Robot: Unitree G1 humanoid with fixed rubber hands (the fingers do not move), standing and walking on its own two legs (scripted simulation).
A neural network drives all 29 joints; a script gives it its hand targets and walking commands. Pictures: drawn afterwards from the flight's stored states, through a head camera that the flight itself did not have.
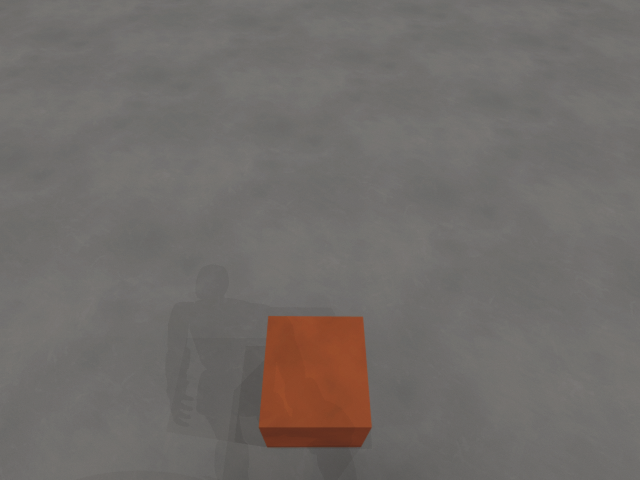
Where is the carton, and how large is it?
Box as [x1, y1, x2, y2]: [259, 316, 371, 446]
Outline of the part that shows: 268,316 259,418 259,428 266,445 360,446 371,427 362,317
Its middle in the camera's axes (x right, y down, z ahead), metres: -0.02 +0.41 +1.11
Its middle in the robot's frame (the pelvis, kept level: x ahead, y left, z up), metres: +0.44 +0.01 -0.65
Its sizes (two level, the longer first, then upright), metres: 0.290 0.269 0.244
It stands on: the floor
